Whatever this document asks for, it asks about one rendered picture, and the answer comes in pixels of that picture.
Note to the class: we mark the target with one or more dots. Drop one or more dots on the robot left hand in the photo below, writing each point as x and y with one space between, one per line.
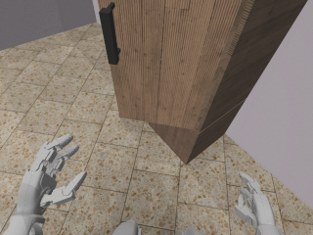
32 197

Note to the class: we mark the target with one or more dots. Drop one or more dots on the robot right forearm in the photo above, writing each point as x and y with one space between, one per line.
267 229

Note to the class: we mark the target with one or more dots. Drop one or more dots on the handle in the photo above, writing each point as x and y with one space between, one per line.
108 29

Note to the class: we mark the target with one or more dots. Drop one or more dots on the robot left forearm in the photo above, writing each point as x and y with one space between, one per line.
25 224

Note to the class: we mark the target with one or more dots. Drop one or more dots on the robot right hand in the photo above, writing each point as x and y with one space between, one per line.
259 210

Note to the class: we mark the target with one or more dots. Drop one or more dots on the left robot thigh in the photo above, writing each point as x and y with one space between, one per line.
127 228

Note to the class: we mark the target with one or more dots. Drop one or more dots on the cupboard door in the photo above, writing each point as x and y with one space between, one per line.
169 53

